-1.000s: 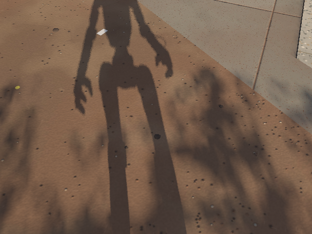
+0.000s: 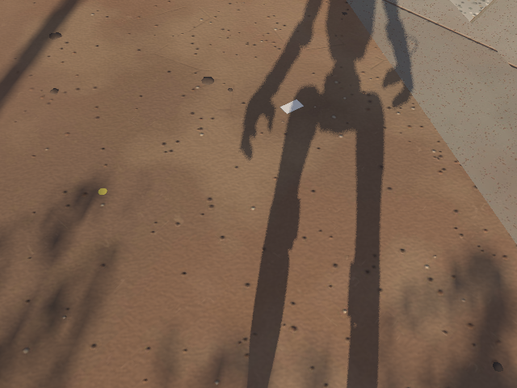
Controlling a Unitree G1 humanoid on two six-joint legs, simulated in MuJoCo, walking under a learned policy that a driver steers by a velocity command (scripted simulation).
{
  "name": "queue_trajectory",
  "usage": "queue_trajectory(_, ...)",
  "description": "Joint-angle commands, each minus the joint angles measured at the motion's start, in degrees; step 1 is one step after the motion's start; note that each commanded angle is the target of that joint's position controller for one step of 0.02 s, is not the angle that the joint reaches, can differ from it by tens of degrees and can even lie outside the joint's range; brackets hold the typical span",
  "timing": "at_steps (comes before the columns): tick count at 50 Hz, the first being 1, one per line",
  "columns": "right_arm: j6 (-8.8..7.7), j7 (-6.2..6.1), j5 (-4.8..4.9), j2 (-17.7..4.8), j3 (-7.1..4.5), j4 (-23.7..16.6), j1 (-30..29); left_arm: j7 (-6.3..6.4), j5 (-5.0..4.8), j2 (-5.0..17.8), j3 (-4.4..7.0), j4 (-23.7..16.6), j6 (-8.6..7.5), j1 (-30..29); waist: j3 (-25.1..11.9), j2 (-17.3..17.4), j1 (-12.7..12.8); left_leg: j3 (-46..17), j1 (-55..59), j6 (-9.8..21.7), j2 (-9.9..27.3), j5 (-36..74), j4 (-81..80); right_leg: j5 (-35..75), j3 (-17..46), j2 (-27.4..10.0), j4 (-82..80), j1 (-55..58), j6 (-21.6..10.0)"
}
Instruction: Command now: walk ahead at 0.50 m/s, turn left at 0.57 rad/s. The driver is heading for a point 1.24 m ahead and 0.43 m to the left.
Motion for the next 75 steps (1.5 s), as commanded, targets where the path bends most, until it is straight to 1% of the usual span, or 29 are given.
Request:
queue_trajectory(1,-1.63,-0.33,-0.57,-12.36,-3.59,-0.15,17.98,-1.16,-2.04,7.37,0.37,-9.15,-4.77,-5.96,-18.75,5.88,-8.95,-46.95,49.14,16.28,19.15,-14.97,-23.55,-2.22,15.30,4.53,32.79,-43.61,-2.26)
queue_trajectory(2,-2.32,-0.33,-0.49,-10.60,-3.08,-0.17,15.56,-1.12,-2.08,6.93,0.11,-9.73,-5.63,-7.50,-13.04,3.54,-7.29,-38.99,41.91,14.01,16.87,-10.31,-22.98,2.97,14.87,1.93,28.52,-43.51,-3.53)
queue_trajectory(4,-2.70,-0.65,-1.04,-6.78,-1.81,-1.79,8.69,-0.28,0.53,7.37,0.75,-8.41,-5.39,-6.34,-8.18,0.15,-2.56,-28.46,28.28,11.07,12.51,2.80,-23.64,9.51,15.29,-1.65,19.40,-35.52,-3.30)
queue_trajectory(7,-2.93,-1.51,-0.96,-7.61,-1.88,-2.30,8.53,-0.43,1.34,6.09,0.75,-8.68,-3.56,-5.54,-6.98,0.82,-0.88,-23.31,21.12,11.53,10.63,13.42,-25.50,12.38,14.33,-1.65,12.12,-30.99,-0.82)
queue_trajectory(11,-2.57,-3.01,-0.46,-9.49,-2.44,-1.35,12.00,-0.54,1.43,3.26,-0.31,-11.41,-3.01,-13.58,-4.27,1.86,-3.30,-17.85,17.40,8.56,6.60,12.58,-25.80,26.57,13.08,1.23,-4.85,-30.51,1.50)
queue_trajectory(18,-1.45,-3.58,-0.01,-8.79,-2.42,0.69,17.07,-2.14,0.20,4.84,-0.21,-14.79,-4.30,-21.01,-3.12,4.76,-6.00,-23.71,21.64,5.51,7.98,4.35,-20.19,32.21,14.67,4.75,-20.15,-25.40,-0.23)
queue_trajectory(22,-0.78,-3.73,-0.40,-7.08,-1.89,-0.28,14.87,-1.82,0.61,8.45,1.71,-12.21,-5.47,-9.43,-8.48,6.73,0.46,-25.30,22.32,2.53,5.60,13.37,-7.61,26.38,13.75,4.28,-23.64,-8.97,-4.71)
queue_trajectory(23,-0.90,-3.47,-1.27,-4.19,-0.68,-1.62,14.44,-1.33,1.54,11.29,2.52,-11.37,-5.52,-0.51,-16.86,2.06,4.34,-21.21,15.21,0.43,2.18,7.10,7.49,23.37,21.78,-4.45,-21.58,6.40,-8.29)
queue_trajectory(24,-1.40,-3.37,0.36,-0.35,0.49,-3.10,22.76,-1.42,1.91,15.38,3.62,-9.37,-4.65,5.15,-24.73,-17.41,1.02,-13.96,-6.04,-3.82,-6.05,-21.65,26.41,10.92,48.10,-17.54,-25.92,26.24,-17.73)
queue_trajectory(25,-1.49,-3.57,1.02,-5.99,-0.19,-1.84,22.97,-1.79,0.34,10.16,2.45,-9.80,-4.33,4.23,-21.88,-14.64,1.80,-15.00,-13.79,-4.41,-1.61,-24.29,34.68,-1.50,55.04,-19.07,-29.47,25.14,-17.30)
queue_trajectory(26,-1.25,-3.53,0.77,-9.60,-1.22,-2.27,16.77,-1.53,0.20,6.45,1.44,-10.63,-3.91,1.53,-13.92,-8.88,3.30,-14.12,-15.94,-4.78,0.53,-18.98,36.71,-0.72,45.87,-16.53,-30.56,18.00,-14.60)
queue_trajectory(28,-0.99,-3.50,-0.69,-8.71,-1.50,-3.70,10.50,-1.38,1.06,4.05,0.50,-10.51,-3.15,-3.07,-5.37,-3.29,1.84,-11.70,-13.14,-5.06,4.07,-12.11,32.78,13.74,31.83,-11.28,-32.90,4.68,-11.91)
queue_trajectory(30,-0.47,-2.81,0.15,-6.45,-1.35,-4.18,11.99,-1.19,1.36,3.68,0.33,-9.75,-3.47,-4.00,-4.58,-7.08,-0.43,-10.93,-9.01,-5.20,6.54,-9.71,29.96,19.27,25.53,-9.70,-35.46,-0.79,-12.14)
queue_trajectory(33,0.26,-2.48,0.06,-3.94,-0.70,-5.92,9.52,-1.07,0.64,5.41,0.98,-8.37,-3.97,-3.55,-3.09,-5.63,-0.71,-9.44,-11.09,-5.85,7.65,-7.52,24.65,24.75,19.28,-10.24,-38.49,-2.26,-13.64)
queue_trajectory(39,-0.65,-0.73,-0.17,-2.51,0.24,-8.15,1.67,-0.68,0.46,8.34,1.67,-6.96,-3.15,-2.40,-1.89,-3.71,1.73,-5.46,-9.19,-5.52,6.90,9.05,7.03,33.28,6.55,-8.39,-39.19,0.01,-11.81)
queue_trajectory(44,-0.66,0.74,-0.19,-2.93,0.20,-11.21,-4.48,-0.56,-0.92,10.88,2.30,-5.02,-1.57,1.59,-0.10,-3.86,2.69,-1.59,-6.65,-2.71,4.38,5.53,-1.56,41.81,2.33,-10.73,-35.86,6.43,-10.04)
queue_trajectory(46,-0.45,0.69,-0.73,-4.85,-0.86,-11.20,-1.42,-0.38,-1.56,12.67,2.70,-4.60,-0.94,1.96,-2.99,-5.57,-0.45,0.87,0.55,-0.24,0.61,-0.61,-2.89,59.92,0.94,-11.19,-28.50,8.38,-9.34)
queue_trajectory(48,0.02,-0.34,-0.67,-9.59,-3.68,-6.66,14.43,-0.10,-1.38,11.44,1.86,-4.32,-0.54,1.64,-11.23,-3.80,-9.58,1.20,24.51,3.34,-2.93,3.95,-8.05,62.86,-2.01,-8.33,-8.48,0.32,-6.71)
queue_trajectory(49,0.46,-1.57,-0.79,-14.88,-4.96,-5.00,21.66,-0.29,0.81,6.53,0.05,-6.10,-1.02,3.54,-17.49,6.21,-10.36,-17.45,44.32,8.09,9.29,3.39,-7.54,34.86,-2.80,-4.08,11.43,-18.76,-3.92)
queue_trajectory(50,-0.27,-1.37,-0.49,-16.90,-4.41,-6.20,19.30,-1.07,0.49,2.91,-1.76,-6.87,-2.42,7.73,-26.60,14.77,-5.57,-47.39,52.91,17.57,22.30,-5.24,-17.17,-5.44,6.72,5.43,28.14,-33.24,-2.21)
queue_trajectory(51,-0.98,-0.84,-0.97,-11.20,-2.73,-6.48,18.33,-1.71,-1.87,9.13,-0.09,-6.79,-3.28,2.12,-24.23,6.31,-8.94,-43.18,50.11,14.58,21.69,-7.45,-19.67,-3.49,14.19,2.45,31.74,-38.07,-2.91)
queue_trajectory(52,-1.57,-0.72,-1.31,-9.67,-2.08,-5.83,16.00,-1.97,-3.09,9.13,-0.14,-8.37,-3.66,-2.26,-15.84,5.52,-8.35,-33.24,42.07,12.10,19.67,-3.12,-19.99,0.25,13.31,0.35,29.97,-39.96,-3.82)
queue_trajectory(53,-2.06,-0.68,-1.28,-8.29,-1.61,-5.11,12.72,-1.59,-2.19,7.91,-0.36,-8.15,-3.65,-3.17,-11.27,1.41,-5.80,-26.50,34.08,9.84,17.16,1.70,-20.71,4.93,13.28,-2.32,24.97,-38.18,-3.94)
queue_trajectory(56,-3.70,-0.78,-2.15,-5.28,-0.78,-4.52,7.99,-1.40,-1.16,6.71,-0.12,-5.67,-1.47,1.60,-7.56,3.86,-1.33,-16.69,22.16,8.76,14.44,10.68,-26.19,11.73,14.52,-4.67,19.91,-29.87,-2.60)
queue_trajectory(61,-5.23,-1.75,-2.82,-5.85,-1.10,-1.13,8.90,-0.92,-0.87,4.12,-0.28,-6.56,0.15,-2.79,-2.79,1.69,-1.74,-5.62,21.16,6.76,13.02,12.81,-30.88,24.40,16.86,-2.95,9.00,-35.92,-0.49)
queue_trajectory(66,-5.01,-2.56,-2.27,-7.17,-1.29,1.12,10.50,-2.45,-0.54,1.76,-1.25,-8.97,-0.69,-10.19,-0.18,1.39,-4.85,2.03,24.27,3.86,12.38,13.42,-32.34,36.68,12.24,-0.94,-6.84,-34.33,-1.62)
queue_trajectory(70,-3.31,-2.92,-1.35,-8.18,-1.82,3.66,13.86,-3.99,-0.48,1.51,-1.63,-12.39,-0.81,-15.03,1.34,1.17,-6.50,3.98,34.21,3.23,15.39,20.57,-28.29,30.85,9.62,0.28,-12.22,-38.51,-3.98)
queue_trajectory(73,-1.74,-3.82,-1.00,-10.26,-2.37,3.58,12.54,-4.86,-0.53,3.47,-0.68,-13.92,-0.52,-12.80,-2.42,4.18,-3.59,6.13,38.19,1.28,16.08,45.56,-18.83,21.59,4.93,4.50,-12.64,-32.48,-7.04)
queue_trajectory(75,-0.78,-4.58,-0.86,-11.18,-2.39,3.12,11.01,-4.35,-0.70,7.71,1.70,-11.85,-0.16,-0.77,-9.64,4.83,3.59,8.03,34.33,-1.10,14.14,55.61,-1.45,20.27,3.26,8.96,-14.54,-15.46,-10.41)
